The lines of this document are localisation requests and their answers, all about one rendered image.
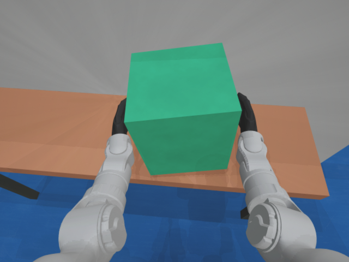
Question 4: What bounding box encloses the right robot upper arm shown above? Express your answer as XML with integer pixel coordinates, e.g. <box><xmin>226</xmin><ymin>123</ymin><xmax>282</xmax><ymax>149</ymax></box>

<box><xmin>246</xmin><ymin>202</ymin><xmax>349</xmax><ymax>262</ymax></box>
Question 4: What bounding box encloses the right robot forearm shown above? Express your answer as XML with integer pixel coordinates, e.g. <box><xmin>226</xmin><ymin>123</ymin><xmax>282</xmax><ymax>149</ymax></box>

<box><xmin>236</xmin><ymin>130</ymin><xmax>317</xmax><ymax>240</ymax></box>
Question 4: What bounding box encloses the left robot upper arm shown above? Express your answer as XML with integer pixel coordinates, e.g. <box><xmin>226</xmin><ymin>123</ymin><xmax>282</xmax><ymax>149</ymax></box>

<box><xmin>33</xmin><ymin>203</ymin><xmax>127</xmax><ymax>262</ymax></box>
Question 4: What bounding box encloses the robot right hand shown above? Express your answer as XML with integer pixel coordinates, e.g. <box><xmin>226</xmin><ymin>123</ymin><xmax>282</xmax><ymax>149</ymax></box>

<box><xmin>237</xmin><ymin>93</ymin><xmax>257</xmax><ymax>133</ymax></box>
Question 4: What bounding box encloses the robot left hand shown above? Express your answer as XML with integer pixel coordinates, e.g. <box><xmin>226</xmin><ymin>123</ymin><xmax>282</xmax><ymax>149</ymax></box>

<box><xmin>112</xmin><ymin>98</ymin><xmax>128</xmax><ymax>135</ymax></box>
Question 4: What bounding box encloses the table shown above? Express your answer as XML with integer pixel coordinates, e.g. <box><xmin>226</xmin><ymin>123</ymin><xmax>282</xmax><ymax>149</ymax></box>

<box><xmin>0</xmin><ymin>87</ymin><xmax>330</xmax><ymax>219</ymax></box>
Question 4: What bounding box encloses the carton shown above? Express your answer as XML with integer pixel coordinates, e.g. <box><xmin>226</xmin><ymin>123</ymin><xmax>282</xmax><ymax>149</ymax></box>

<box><xmin>124</xmin><ymin>43</ymin><xmax>242</xmax><ymax>175</ymax></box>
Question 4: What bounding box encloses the left robot forearm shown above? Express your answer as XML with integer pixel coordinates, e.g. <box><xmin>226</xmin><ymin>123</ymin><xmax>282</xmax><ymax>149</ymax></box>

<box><xmin>58</xmin><ymin>134</ymin><xmax>135</xmax><ymax>250</ymax></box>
